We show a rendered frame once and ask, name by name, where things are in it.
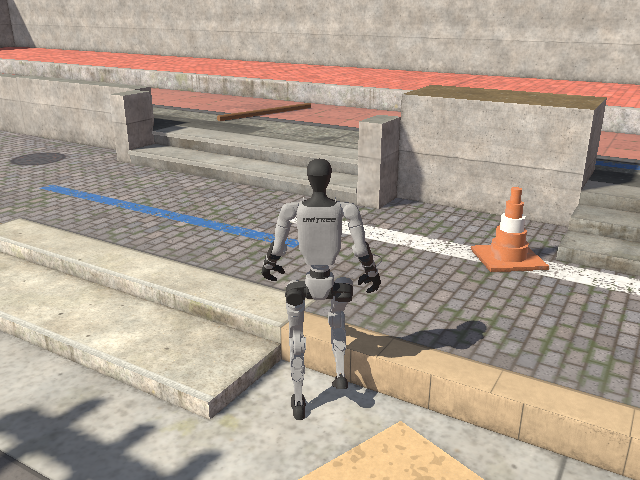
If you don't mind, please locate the left robot hand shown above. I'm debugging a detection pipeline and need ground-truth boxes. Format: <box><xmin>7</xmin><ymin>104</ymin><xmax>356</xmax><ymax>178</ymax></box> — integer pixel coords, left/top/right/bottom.
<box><xmin>261</xmin><ymin>264</ymin><xmax>285</xmax><ymax>281</ymax></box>

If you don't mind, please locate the left robot upper arm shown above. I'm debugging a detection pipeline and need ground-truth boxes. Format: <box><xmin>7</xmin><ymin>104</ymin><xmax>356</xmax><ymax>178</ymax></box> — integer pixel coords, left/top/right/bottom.
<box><xmin>271</xmin><ymin>202</ymin><xmax>299</xmax><ymax>256</ymax></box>

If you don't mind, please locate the robot torso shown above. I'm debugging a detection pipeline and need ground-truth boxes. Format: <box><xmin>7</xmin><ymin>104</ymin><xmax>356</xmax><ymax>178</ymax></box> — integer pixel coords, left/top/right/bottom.
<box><xmin>296</xmin><ymin>197</ymin><xmax>343</xmax><ymax>300</ymax></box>

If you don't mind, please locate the right robot forearm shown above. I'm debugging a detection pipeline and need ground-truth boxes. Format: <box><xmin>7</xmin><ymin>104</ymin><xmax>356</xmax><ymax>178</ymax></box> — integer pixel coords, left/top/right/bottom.
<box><xmin>358</xmin><ymin>242</ymin><xmax>378</xmax><ymax>277</ymax></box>

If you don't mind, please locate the right robot foot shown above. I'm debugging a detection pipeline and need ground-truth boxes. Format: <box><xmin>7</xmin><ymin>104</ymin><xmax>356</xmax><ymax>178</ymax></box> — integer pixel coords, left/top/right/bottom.
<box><xmin>332</xmin><ymin>374</ymin><xmax>348</xmax><ymax>389</ymax></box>

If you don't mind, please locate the right robot upper arm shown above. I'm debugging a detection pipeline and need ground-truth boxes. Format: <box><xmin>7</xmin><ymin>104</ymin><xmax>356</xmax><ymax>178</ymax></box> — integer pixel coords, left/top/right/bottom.
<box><xmin>340</xmin><ymin>202</ymin><xmax>369</xmax><ymax>257</ymax></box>

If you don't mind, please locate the right robot hand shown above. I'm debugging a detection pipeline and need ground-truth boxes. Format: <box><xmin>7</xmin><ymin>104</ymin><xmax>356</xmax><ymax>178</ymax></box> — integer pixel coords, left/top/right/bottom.
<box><xmin>358</xmin><ymin>273</ymin><xmax>381</xmax><ymax>293</ymax></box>

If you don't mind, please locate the left robot forearm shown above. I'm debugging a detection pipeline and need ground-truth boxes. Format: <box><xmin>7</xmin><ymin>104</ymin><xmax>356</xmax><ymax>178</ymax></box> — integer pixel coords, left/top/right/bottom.
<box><xmin>263</xmin><ymin>241</ymin><xmax>281</xmax><ymax>269</ymax></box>

